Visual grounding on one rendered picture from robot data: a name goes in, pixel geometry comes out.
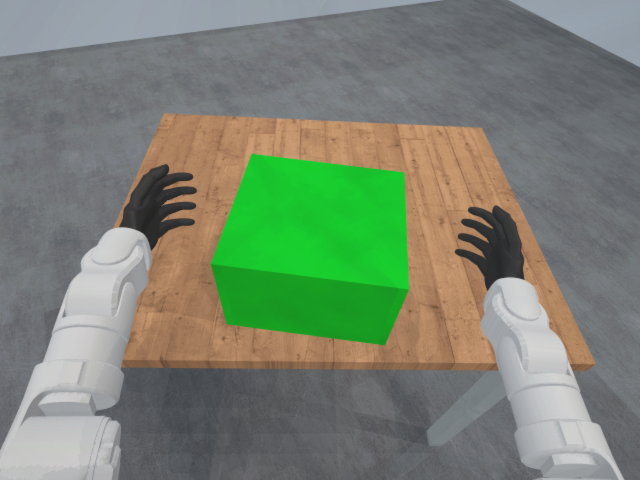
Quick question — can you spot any left robot hand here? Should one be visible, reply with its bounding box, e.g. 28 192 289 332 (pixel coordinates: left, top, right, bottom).
119 164 197 251

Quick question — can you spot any table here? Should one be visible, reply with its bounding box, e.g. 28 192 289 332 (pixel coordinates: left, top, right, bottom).
113 113 596 446

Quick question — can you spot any carton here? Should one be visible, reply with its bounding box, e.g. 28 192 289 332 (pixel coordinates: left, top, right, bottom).
211 154 409 345

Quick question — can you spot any right robot hand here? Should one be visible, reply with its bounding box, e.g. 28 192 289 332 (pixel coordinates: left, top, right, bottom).
455 205 524 291

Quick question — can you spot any right robot forearm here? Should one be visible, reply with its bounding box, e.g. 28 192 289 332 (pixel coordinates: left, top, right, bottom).
481 277 624 480

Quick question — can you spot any robot left upper arm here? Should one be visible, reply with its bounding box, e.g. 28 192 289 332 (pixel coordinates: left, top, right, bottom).
0 416 121 480

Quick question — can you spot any left robot forearm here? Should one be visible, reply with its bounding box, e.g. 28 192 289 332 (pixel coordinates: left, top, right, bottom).
0 227 152 472

